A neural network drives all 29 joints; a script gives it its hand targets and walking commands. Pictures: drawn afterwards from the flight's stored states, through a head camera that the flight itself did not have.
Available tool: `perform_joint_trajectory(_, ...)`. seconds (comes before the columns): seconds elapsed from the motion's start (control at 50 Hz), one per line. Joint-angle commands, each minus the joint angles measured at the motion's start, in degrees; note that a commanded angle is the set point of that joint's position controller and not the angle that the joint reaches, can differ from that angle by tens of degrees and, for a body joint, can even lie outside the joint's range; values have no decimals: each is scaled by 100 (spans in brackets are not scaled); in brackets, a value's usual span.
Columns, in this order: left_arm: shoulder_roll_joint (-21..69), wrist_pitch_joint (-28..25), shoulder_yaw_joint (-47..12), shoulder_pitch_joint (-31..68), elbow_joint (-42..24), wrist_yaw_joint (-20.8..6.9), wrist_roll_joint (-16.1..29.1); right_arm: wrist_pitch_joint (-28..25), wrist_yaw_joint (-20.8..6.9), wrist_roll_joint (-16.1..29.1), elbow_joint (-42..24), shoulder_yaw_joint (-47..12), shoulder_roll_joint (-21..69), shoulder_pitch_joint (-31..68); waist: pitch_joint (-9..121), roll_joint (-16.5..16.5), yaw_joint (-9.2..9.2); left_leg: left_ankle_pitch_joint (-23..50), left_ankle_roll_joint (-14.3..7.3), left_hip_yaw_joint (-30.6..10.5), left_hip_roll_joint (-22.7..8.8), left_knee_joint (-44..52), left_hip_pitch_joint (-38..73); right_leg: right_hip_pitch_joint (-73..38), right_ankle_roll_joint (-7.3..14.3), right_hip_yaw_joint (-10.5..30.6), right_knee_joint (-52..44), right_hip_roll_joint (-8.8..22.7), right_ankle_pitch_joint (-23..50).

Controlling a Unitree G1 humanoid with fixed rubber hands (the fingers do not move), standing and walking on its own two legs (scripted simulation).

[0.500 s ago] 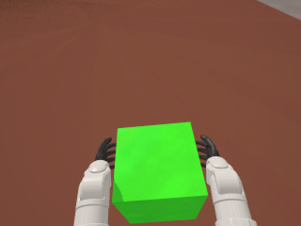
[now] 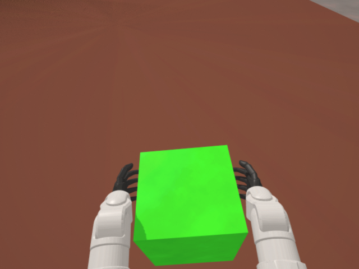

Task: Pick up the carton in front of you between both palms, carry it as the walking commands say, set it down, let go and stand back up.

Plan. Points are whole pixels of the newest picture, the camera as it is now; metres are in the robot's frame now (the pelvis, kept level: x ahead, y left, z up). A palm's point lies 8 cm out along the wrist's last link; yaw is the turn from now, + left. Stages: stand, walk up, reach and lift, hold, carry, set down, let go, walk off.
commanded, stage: carry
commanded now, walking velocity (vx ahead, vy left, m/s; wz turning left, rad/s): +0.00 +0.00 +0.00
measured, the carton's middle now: (188, 209) +0.29 +0.00 -0.05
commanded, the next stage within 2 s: hold in 0.32 s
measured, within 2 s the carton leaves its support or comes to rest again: neither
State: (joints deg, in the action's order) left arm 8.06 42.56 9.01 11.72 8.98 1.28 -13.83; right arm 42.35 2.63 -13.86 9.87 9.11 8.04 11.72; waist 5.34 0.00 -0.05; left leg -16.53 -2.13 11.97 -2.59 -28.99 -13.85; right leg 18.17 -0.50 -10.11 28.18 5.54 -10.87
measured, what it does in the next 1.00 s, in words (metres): shifts its weight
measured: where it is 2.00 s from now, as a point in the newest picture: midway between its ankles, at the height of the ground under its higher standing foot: outside the picture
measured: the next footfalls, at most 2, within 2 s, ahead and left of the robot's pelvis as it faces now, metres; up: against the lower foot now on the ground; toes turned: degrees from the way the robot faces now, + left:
none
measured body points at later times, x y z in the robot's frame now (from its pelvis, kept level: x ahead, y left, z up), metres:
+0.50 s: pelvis -0.01 +0.00 +0.01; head -0.03 +0.00 +0.46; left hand +0.26 +0.18 +0.03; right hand +0.30 -0.12 +0.04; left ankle -0.01 +0.08 -0.74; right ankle +0.04 -0.15 -0.74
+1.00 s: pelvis -0.02 -0.06 +0.00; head -0.07 -0.07 +0.45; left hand +0.25 +0.16 +0.05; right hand +0.31 -0.14 +0.04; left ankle -0.01 +0.08 -0.74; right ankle +0.04 -0.15 -0.74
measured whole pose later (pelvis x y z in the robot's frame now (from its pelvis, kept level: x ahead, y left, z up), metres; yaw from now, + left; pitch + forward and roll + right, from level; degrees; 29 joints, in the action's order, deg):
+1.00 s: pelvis -0.02 -0.06 +0.00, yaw +13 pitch -10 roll +0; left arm 9.4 41.2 15.2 17.6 17.8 -1.5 -18.2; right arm 41.8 -0.3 -17.3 17.0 14.0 9.0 16.3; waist -1.9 -0.2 0.1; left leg -10.8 0.6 -1.7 -0.7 -23.5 -3.3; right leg 3.5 1.6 -1.4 24.2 -1.0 -11.1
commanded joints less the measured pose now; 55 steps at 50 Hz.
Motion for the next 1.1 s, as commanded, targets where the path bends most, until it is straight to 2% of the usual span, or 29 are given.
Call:
perform_joint_trajectory(0.0, 5246, -222, -3101, 2382, -278, -1317, 1412, -233, -1477, 1568, -479, -3185, 5227, 2622, 1290, -11, 2, 1066, 30, -693, -738, 585, 210, -660, 32, 506, -267, 458, 762)
perform_joint_trajectory(0.3, 5239, -221, -3112, 2377, -286, -1316, 1419, -233, -1476, 1570, -481, -3184, 5222, 2618, 1306, -16, 1, 1125, 7, -702, -733, 581, 190, -638, 3, 485, -245, 457, 738)
perform_joint_trajectory(0.32, 5354, -249, -2833, 1948, -161, -1371, 1390, -196, -1509, 1479, -642, -2984, 5268, 2024, 702, -386, 14, 2797, -11, -1852, 372, 932, 646, -1837, 237, 1284, -391, -1197, 1566)
perform_joint_trajectory(0.34, 5237, -368, -2802, 1882, -249, -1289, 1227, -292, -1523, 1399, -920, -3038, 5019, 2205, 976, -412, -142, 3198, 52, -1891, 380, 843, 1034, -1734, 301, 1413, -473, -1071, 1788)
perform_joint_trajectory(0.36, 5118, -398, -2678, 1788, -171, -1232, 1063, -326, -1552, 1367, -998, -2999, 4992, 2304, 953, -182, -120, 3617, 56, -1935, 372, 714, 1775, -1178, 225, 1446, -542, -1084, 1782)
perform_joint_trajectory(0.38, 5050, -432, -2532, 1688, -55, -1165, 947, -341, -1600, 1406, -1003, -3090, 4894, 2465, 1014, -252, -244, 3334, 74, -1894, 413, 786, 2181, -1023, 137, 1461, -635, -1079, 1589)
perform_joint_trajectory(0.4, 5022, -460, -2573, 1806, -112, -1153, 983, -362, -1605, 1478, -930, -3178, 4939, 2505, 1011, -97, -218, 3296, 100, -1886, 417, 807, 2228, -1026, 98, 1460, -689, -1155, 1461)
perform_joint_trajectory(0.42, 5026, -473, -2577, 1871, -157, -1122, 1009, -384, -1617, 1487, -845, -3162, 4831, 2522, 988, -251, -304, 2728, 133, -1829, 439, 942, 2204, -1084, 101, 1457, -738, -1147, 1151)
perform_joint_trajectory(0.44, 5029, -450, -2641, 2042, -160, -1151, 1020, -400, -1612, 1442, -813, -3092, 4871, 2520, 786, -157, -150, 2635, 139, -1824, 431, 914, 2238, -867, 88, 1444, -756, -1169, 959)
perform_joint_trajectory(0.48, 5170, -410, -2896, 2355, -267, -1232, 1211, -394, -1542, 1361, -558, -2937, 4951, 2420, 777, -179, 34, 2217, 187, -1804, 430, 954, 2012, -1102, 163, 1459, -772, -1181, 710)
perform_joint_trajectory(0.52, 5211, -346, -2946, 2533, -211, -1322, 1239, -389, -1538, 1236, -387, -2731, 5008, 2450, 588, -279, 143, 1609, 189, -1795, 435, 1013, 1992, -940, 215, 1463, -806, -1132, 356)
perform_joint_trajectory(0.58, 5302, -296, -2948, 2817, -37, -1471, 1323, -372, -1556, 1138, -51, -2535, 5164, 2550, 369, -191, 223, 1021, 193, -1782, 453, 1057, 1560, -1110, 264, 1465, -839, -1110, 83)
perform_joint_trajectory(0.68, 5426, -270, -2688, 2968, 427, -1612, 1238, -326, -1665, 1140, 236, -2507, 5394, 2940, 237, -67, 105, 447, 138, -1729, 533, 1086, 1136, -1330, 218, 1423, -909, -1037, -235)
perform_joint_trajectory(0.82, 5512, -301, -2307, 3084, 842, -1713, 1072, -283, -1796, 1237, 356, -2596, 5568, 3436, 214, 174, -75, 201, 34, -1625, 655, 1008, 962, -1463, 102, 1463, -1073, -874, -540)
perform_joint_trajectory(0.96, 5539, -331, -2233, 3231, 881, -1739, 1036, -298, -1831, 1278, 515, -2538, 5594, 3521, 250, 224, -57, 282, 19, -1579, 729, 891, 1031, -1422, 80, 1591, -1178, -731, -606)
perform_joint_trajectory(1.08, 5530, -312, -2253, 3175, 799, -1699, 1042, -279, -1796, 1260, 497, -2486, 5517, 3418, 294, 157, -22, 456, 43, -1580, 732, 936, 980, -1644, 44, 1606, -1169, -738, -185)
